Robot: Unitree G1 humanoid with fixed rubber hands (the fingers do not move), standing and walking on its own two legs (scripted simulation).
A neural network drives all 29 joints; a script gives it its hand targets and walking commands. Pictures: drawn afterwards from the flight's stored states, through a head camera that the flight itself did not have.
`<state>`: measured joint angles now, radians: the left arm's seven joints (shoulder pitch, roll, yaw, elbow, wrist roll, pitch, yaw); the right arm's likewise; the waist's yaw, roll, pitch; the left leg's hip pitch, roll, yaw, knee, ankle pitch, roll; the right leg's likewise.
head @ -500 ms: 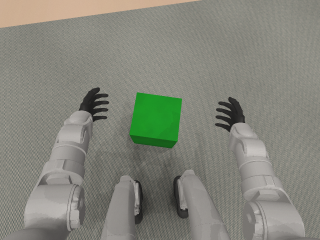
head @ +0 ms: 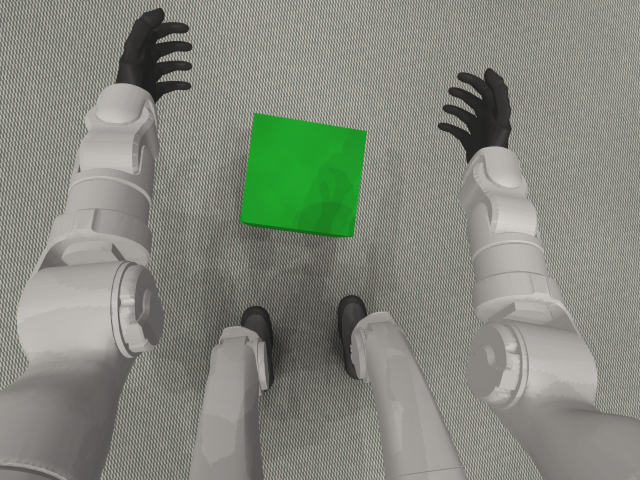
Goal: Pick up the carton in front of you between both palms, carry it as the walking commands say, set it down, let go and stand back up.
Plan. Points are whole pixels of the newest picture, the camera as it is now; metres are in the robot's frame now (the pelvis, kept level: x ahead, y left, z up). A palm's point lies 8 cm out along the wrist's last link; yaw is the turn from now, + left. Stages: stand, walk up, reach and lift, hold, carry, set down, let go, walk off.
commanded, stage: reach and lift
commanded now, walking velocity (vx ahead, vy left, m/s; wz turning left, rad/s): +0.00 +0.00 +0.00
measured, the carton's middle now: (301, 185) +0.48 -0.02 -0.52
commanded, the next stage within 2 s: none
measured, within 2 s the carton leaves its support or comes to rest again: leaves its support in 1.60 s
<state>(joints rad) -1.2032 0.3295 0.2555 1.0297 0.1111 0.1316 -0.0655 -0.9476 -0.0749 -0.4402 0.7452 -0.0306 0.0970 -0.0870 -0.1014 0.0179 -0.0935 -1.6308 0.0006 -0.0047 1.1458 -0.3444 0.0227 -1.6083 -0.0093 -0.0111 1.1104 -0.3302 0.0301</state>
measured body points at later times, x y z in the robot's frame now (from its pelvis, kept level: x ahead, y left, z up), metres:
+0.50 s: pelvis -0.06 -0.01 -0.21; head +0.30 +0.01 +0.06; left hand +0.52 +0.16 -0.37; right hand +0.45 -0.22 -0.37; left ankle +0.06 +0.11 -0.61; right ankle +0.06 -0.13 -0.61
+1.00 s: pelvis -0.06 -0.01 -0.27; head +0.31 +0.01 -0.03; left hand +0.52 +0.15 -0.46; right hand +0.46 -0.21 -0.45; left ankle +0.06 +0.11 -0.61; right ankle +0.06 -0.13 -0.61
